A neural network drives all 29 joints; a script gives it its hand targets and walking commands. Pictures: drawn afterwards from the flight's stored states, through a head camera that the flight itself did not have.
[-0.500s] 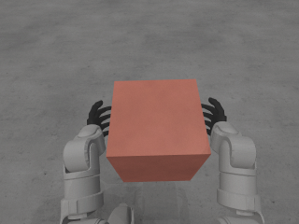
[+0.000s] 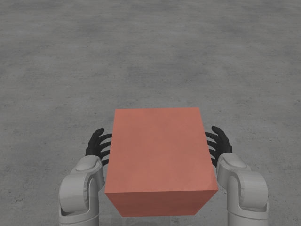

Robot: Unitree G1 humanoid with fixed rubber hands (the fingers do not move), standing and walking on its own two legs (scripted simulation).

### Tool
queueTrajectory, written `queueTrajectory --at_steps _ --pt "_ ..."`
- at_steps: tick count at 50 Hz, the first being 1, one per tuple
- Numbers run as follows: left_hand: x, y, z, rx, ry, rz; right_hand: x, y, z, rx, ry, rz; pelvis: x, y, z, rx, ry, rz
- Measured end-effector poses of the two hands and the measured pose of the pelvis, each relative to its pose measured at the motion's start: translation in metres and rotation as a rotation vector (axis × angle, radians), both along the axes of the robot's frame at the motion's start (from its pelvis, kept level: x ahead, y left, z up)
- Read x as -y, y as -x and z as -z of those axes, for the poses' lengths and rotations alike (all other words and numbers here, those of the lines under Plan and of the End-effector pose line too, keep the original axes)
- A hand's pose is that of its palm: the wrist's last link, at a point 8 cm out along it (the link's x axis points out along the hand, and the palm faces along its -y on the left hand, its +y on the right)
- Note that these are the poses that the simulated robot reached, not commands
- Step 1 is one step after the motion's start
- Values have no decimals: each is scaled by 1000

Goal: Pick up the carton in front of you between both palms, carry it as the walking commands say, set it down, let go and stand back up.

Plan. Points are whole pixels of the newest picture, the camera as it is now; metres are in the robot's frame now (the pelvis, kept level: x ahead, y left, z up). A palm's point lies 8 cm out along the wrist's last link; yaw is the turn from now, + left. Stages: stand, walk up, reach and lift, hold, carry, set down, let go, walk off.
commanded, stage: carry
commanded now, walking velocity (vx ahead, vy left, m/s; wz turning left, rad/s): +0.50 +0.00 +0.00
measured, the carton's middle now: (157, 166) +0.28 -0.01 +0.02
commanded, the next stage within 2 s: hold in 1.76 s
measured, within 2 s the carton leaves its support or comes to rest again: neither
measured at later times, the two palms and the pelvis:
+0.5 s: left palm (115, 100) +0.48 +0.12 +0.08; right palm (205, 96) +0.50 -0.18 +0.07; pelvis +0.25 -0.04 -0.01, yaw +2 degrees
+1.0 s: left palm (114, 90) +0.56 +0.13 +0.05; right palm (196, 88) +0.57 -0.17 +0.05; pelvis +0.31 -0.02 -0.02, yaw +1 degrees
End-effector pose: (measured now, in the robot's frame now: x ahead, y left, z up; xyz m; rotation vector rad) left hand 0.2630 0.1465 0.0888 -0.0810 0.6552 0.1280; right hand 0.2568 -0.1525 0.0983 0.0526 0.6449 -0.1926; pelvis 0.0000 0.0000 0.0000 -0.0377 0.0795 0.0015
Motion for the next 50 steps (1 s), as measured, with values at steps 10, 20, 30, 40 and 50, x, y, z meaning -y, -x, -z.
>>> queueTrajectory --at_steps 10,20,30,40,50 --pt "25 -117 11 33 -33 -53 25 -133 20 33 -17 -63 36 -143 30 35 -33 -31" --pt "32 -188 21 -82 -70 -83 32 -215 39 -80 -45 -99 49 -214 12 19 -44 -50" --pt "21 -249 0 31 -29 -64 21 -270 6 32 4 -82 36 -284 14 42 -35 -34" --pt "16 -288 12 -28 -36 -41 17 -303 19 -28 -2 -60 26 -313 18 27 -40 -26" --pt "12 -295 35 -63 -69 -28 13 -311 43 -63 21 -79 23 -312 20 31 -38 -23"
